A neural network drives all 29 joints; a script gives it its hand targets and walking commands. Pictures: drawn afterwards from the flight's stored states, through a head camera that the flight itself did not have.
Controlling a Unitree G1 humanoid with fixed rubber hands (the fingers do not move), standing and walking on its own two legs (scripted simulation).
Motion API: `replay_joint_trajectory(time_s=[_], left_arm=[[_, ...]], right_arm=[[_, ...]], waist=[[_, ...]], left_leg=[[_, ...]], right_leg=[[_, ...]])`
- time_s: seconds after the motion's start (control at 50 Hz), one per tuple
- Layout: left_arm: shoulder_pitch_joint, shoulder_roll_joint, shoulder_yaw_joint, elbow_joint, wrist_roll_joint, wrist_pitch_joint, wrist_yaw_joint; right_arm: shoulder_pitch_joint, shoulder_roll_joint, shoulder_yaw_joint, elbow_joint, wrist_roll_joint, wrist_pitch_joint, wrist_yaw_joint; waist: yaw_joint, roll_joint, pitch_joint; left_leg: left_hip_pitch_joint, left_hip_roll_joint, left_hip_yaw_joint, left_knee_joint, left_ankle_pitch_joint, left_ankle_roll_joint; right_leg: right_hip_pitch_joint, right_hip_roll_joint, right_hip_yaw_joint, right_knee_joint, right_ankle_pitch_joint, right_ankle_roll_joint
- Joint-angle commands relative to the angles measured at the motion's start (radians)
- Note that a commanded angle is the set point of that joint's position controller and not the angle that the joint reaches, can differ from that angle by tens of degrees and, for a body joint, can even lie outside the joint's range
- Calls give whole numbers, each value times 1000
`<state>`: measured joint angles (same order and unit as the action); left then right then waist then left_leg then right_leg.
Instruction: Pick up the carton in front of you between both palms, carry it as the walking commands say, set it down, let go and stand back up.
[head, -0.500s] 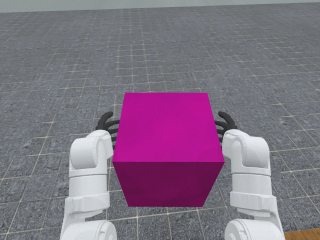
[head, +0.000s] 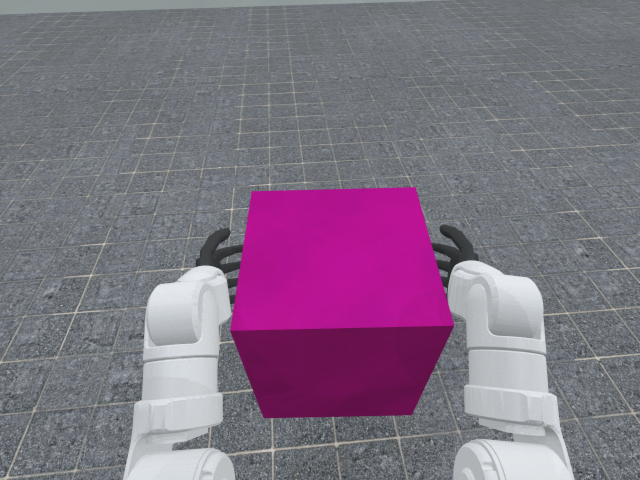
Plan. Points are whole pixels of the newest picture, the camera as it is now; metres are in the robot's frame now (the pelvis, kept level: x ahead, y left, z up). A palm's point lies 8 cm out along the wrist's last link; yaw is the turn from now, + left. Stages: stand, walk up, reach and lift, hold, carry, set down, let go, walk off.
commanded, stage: carry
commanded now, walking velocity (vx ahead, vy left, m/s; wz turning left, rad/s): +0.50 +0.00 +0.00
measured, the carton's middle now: (335, 308) +0.35 +0.01 +0.04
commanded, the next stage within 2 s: none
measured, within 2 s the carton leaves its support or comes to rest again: neither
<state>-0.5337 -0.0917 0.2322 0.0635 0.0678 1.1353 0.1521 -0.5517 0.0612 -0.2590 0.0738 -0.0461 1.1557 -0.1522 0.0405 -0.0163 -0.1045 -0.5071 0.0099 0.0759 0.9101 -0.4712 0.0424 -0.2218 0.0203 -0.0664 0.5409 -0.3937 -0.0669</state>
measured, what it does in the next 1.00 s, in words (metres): goes down: left foot, then right foot 0.07 m lower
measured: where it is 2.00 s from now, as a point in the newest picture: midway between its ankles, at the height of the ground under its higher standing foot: (332, 257)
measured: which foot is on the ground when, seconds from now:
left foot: up 0.00-0.14, down 0.16-0.68, up 0.70-1.00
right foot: down 0.00-0.16, up 0.18-0.64, down 0.66-1.00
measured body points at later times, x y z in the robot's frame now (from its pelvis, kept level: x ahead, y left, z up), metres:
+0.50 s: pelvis +0.23 +0.04 +0.00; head +0.27 +0.04 +0.45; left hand +0.60 +0.17 +0.10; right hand +0.59 -0.13 +0.11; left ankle +0.15 +0.10 -0.73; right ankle +0.36 -0.10 -0.69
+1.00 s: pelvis +0.57 -0.01 -0.07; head +0.62 -0.01 +0.37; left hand +0.91 +0.16 -0.01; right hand +0.92 -0.14 -0.01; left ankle +0.70 +0.14 -0.74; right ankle +0.49 -0.06 -0.80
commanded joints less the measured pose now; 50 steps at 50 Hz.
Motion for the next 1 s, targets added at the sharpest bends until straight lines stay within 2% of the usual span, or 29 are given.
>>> replay_joint_trajectory(time_s=[0.0, 0.06, 0.08, 0.1, 0.12, 0.14, 0.16, 0.18, 0.2, 0.24, 0.26, 0.28, 0.34, 0.38, 0.42, 0.48, 0.56, 0.6, 0.62, 0.64, 0.66, 0.68, 0.7, 0.72, 0.74, 0.78, 0.82, 0.92, 0.98], left_arm=[[-757, -899, -652, -174, -352, -21, -106], [-720, -896, -676, -176, -373, -22, -115], [-705, -893, -678, -168, -374, -21, -117], [-681, -892, -679, -155, -370, -19, -118], [-665, -887, -674, -144, -362, -16, -118], [-650, -879, -666, -131, -349, -14, -116], [-622, -880, -653, -116, -329, -9, -114], [-598, -867, -631, -106, -307, -5, -114], [-628, -869, -628, -116, -295, -7, -110], [-648, -901, -622, -134, -279, -17, -110], [-643, -910, -620, -136, -271, -25, -111], [-639, -915, -624, -146, -265, -33, -111], [-603, -898, -642, -174, -248, -47, -104], [-574, -865, -648, -193, -240, -48, -97], [-556, -829, -652, -214, -241, -41, -91], [-519, -780, -638, -212, -228, -19, -88], [-519, -726, -606, -188, -210, 11, -87], [-513, -703, -578, -163, -204, 20, -84], [-499, -691, -561, -147, -200, 22, -83], [-498, -683, -549, -138, -199, 23, -84], [-485, -676, -528, -107, -191, 22, -85], [-486, -638, -505, -65, -184, 23, -78], [-511, -643, -513, -47, -196, 22, -70], [-513, -719, -546, -55, -232, 14, -73], [-560, -793, -577, -92, -270, 5, -84], [-681, -907, -646, -156, -340, -20, -107], [-723, -965, -687, -193, -379, -51, -126], [-625, -967, -737, -199, -379, -104, -145], [-572, -941, -756, -212, -373, -120, -147]], right_arm=[[-663, 926, 609, -89, 245, -36, 88], [-610, 891, 601, -100, 214, -31, 84], [-596, 880, 601, -103, 205, -29, 83], [-569, 864, 598, -100, 200, -27, 84], [-545, 855, 596, -93, 197, -25, 85], [-514, 844, 593, -85, 192, -24, 88], [-509, 832, 596, -86, 192, -22, 93], [-527, 834, 602, -70, 202, -28, 94], [-569, 866, 623, -106, 232, -32, 102], [-685, 951, 701, -186, 302, -50, 125], [-732, 983, 730, -219, 333, -61, 133], [-754, 999, 751, -237, 357, -70, 139], [-728, 989, 776, -261, 386, -86, 142], [-688, 958, 775, -265, 386, -86, 136], [-655, 923, 769, -261, 383, -81, 129], [-580, 876, 740, -220, 352, -63, 120], [-550, 832, 702, -169, 324, -42, 116], [-560, 826, 685, -148, 315, -34, 113], [-569, 831, 678, -136, 311, -30, 110], [-566, 831, 671, -127, 302, -29, 108], [-590, 821, 657, -111, 295, -21, 103], [-593, 824, 642, -85, 292, -10, 97], [-594, 824, 632, -71, 282, -5, 86], [-618, 831, 634, -108, 275, -6, 79], [-651, 865, 629, -125, 276, -12, 77], [-674, 925, 633, -149, 264, -34, 82], [-647, 969, 650, -149, 255, -64, 89], [-537, 958, 692, -162, 221, -124, 92], [-500, 932, 713, -188, 215, -143, 95]], waist=[[39, -95, -240], [33, -124, -240], [-1, -136, -279], [-36, -125, -322], [-86, -72, -370], [-133, -10, -411], [-120, 175, -426], [-116, 340, -448], [-108, 226, -402], [-102, 49, -329], [-88, 35, -312], [-79, 45, -316], [-92, 99, -322], [-103, 103, -343], [-125, 101, -335], [-154, 71, -255], [-157, 117, -179], [-114, 135, -172], [-59, 125, -201], [-1, 64, -255], [36, -85, -285], [-12, -247, -319], [37, -300, -427], [46, -210, -398], [20, -97, -350], [-6, -17, -312], [-12, -46, -326], [22, -58, -340], [37, -69, -313]], left_leg=[[-225, 0, 1, -101, 125, -11], [-62, -46, 60, -257, 208, -5], [36, -42, 69, -225, 329, 17], [155, -64, 87, -276, 337, 36], [341, -95, 134, -349, 355, 53], [559, -24, 31, -377, 332, 75], [704, 206, -283, -381, 371, 103], [806, 336, -691, -508, 333, 241], [768, 341, -674, -505, 288, 262], [621, 298, -518, -493, 411, 226], [561, 274, -450, -495, 435, 204], [525, 256, -402, -515, 415, 184], [555, 239, -332, -537, 494, 196], [637, 241, -299, -502, 642, 197], [734, 197, -251, -446, 747, 168], [639, 131, -172, -432, 623, 148], [539, 121, -135, -362, 521, 123], [536, 125, -136, -270, 583, 101], [488, 110, -107, -145, 662, 83], [365, 72, -65, 61, 619, 57], [158, -10, -11, 291, 244, 22], [-113, -59, -55, 456, -144, -7], [-292, -63, -98, 598, -153, -17], [-355, 1, -128, 585, -44, 2], [-337, 20, -131, 517, 27, 9], [-266, 63, -126, 419, 81, -2], [-255, 69, -98, 373, 98, -15], [-348, 55, -30, 148, 229, -18], [-283, 17, 24, -96, 365, -3]], right_leg=[[378, -255, 295, -163, 525, -140], [291, -207, 183, -138, 604, -106], [260, -210, 127, -60, 764, -85], [209, -191, 72, 32, 863, -60], [122, -162, 4, 182, 900, -31], [-64, -131, -7, 370, 722, -4], [-286, -52, -5, 567, 92, 22], [-524, 76, 51, 732, -170, 24], [-581, 4, 108, 795, -130, -4], [-565, -53, 112, 728, -51, -2], [-535, -72, 110, 656, -22, 9], [-494, -79, 104, 586, -1, 20], [-487, -55, 56, 428, 26, 47], [-541, -69, 52, 419, 171, 42], [-627, -67, 56, 334, 331, 37], [-513, -30, -7, 74, 520, 32], [-340, -26, -29, -98, 673, -9], [-243, -47, -21, -148, 653, -33], [-95, -38, -50, -173, 622, -37], [126, -49, -47, -185, 561, -29], [324, -117, 19, -100, 603, -14], [540, -286, 278, 87, 1007, -84], [658, -417, 539, 0, 625, -256], [542, -393, 601, -101, 252, -271], [418, -354, 579, -148, 199, -236], [232, -339, 481, -156, 309, -220], [193, -292, 395, -165, 307, -204], [329, -223, 248, -97, 738, -162], [368, -178, 171, -82, 886, -127]])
